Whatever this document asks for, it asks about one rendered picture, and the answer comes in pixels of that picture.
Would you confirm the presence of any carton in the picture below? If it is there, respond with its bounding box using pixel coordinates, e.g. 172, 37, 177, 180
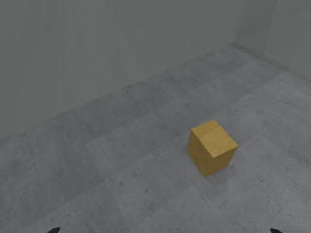
187, 120, 239, 178

